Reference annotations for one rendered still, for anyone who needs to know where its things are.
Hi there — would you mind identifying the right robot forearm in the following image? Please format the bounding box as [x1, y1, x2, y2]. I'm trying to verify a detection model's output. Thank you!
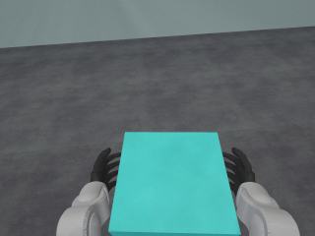
[235, 182, 300, 236]

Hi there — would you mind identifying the robot left hand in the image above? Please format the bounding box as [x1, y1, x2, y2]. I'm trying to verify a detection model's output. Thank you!
[90, 147, 121, 193]

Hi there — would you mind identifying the left robot forearm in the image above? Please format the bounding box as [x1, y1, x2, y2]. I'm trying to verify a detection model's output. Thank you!
[56, 181, 110, 236]

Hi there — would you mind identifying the carton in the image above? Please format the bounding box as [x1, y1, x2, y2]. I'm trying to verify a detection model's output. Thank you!
[108, 132, 241, 236]

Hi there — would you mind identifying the robot right hand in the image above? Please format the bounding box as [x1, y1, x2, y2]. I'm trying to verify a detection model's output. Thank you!
[222, 147, 256, 196]

